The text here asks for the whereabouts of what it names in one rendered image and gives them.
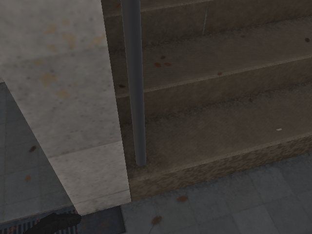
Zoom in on stairs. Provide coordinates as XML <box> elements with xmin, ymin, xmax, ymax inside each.
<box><xmin>100</xmin><ymin>0</ymin><xmax>312</xmax><ymax>202</ymax></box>

